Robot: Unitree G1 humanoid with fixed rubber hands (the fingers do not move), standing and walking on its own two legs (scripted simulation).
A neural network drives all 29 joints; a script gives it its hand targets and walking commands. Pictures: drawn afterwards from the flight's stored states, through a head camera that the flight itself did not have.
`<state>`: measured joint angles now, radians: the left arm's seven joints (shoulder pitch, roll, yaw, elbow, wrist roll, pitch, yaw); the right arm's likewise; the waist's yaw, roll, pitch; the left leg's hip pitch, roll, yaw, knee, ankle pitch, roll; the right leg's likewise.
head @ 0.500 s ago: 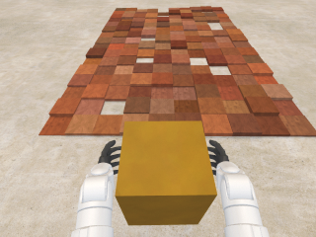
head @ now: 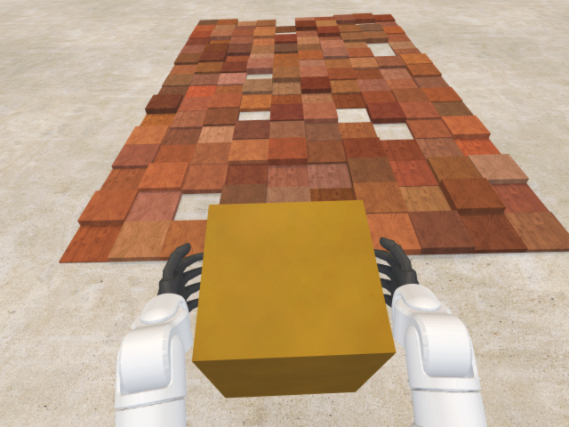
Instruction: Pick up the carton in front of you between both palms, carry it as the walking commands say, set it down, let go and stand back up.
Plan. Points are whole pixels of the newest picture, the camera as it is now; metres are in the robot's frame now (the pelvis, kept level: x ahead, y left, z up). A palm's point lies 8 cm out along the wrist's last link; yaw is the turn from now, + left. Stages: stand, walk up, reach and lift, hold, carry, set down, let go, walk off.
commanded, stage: carry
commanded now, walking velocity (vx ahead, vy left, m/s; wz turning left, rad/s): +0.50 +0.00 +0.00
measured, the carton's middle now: (288, 306) +0.29 +0.01 +0.02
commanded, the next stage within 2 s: none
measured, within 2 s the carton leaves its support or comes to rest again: neither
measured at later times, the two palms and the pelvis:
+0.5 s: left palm (179, 206) +0.48 +0.20 +0.07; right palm (349, 200) +0.48 -0.11 +0.07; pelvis +0.25 +0.04 -0.01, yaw +0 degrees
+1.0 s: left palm (208, 99) +0.81 +0.18 +0.11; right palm (334, 96) +0.83 -0.12 +0.10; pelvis +0.53 +0.02 -0.02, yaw +3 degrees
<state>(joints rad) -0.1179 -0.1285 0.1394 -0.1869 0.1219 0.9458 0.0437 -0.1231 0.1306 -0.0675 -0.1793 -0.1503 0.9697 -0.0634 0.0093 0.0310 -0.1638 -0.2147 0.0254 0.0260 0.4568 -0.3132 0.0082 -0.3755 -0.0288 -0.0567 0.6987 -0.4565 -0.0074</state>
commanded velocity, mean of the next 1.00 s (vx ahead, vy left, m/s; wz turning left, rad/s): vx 0.40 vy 0.00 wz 0.00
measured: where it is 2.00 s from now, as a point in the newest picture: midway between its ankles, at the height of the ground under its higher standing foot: (282, 324)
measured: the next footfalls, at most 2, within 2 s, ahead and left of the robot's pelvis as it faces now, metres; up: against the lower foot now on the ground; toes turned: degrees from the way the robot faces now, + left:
right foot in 0.06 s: +0.09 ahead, -0.12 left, +0.00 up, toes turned -7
left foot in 0.40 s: +0.34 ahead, +0.12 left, +0.00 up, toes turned +13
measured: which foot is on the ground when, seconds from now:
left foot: down 0.00-0.08, up 0.10-0.38, down 0.40-0.90, up 0.92-1.00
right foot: up 0.00-0.04, down 0.06-0.40, up 0.42-0.88, down 0.90-1.00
